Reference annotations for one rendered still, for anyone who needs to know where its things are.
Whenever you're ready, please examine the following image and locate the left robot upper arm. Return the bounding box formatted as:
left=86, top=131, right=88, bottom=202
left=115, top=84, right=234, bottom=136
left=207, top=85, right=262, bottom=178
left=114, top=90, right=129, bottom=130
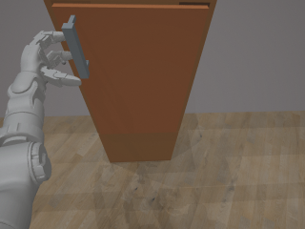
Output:
left=0, top=141, right=51, bottom=229

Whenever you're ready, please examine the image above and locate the cupboard door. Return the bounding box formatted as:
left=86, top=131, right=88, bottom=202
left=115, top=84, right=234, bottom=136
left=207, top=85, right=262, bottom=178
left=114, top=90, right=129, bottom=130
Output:
left=51, top=3, right=209, bottom=135

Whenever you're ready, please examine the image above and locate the left robot forearm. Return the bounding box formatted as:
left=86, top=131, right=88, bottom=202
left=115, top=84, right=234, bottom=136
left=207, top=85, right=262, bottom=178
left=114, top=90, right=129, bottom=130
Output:
left=0, top=72, right=47, bottom=147

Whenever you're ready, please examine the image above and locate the handle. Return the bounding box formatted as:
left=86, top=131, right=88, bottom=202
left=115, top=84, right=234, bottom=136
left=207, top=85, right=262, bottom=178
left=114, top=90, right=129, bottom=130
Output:
left=61, top=14, right=90, bottom=79

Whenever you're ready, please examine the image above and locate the robot left hand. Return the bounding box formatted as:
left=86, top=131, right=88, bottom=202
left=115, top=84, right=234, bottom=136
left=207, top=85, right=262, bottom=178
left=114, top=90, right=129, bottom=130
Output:
left=20, top=31, right=82, bottom=88

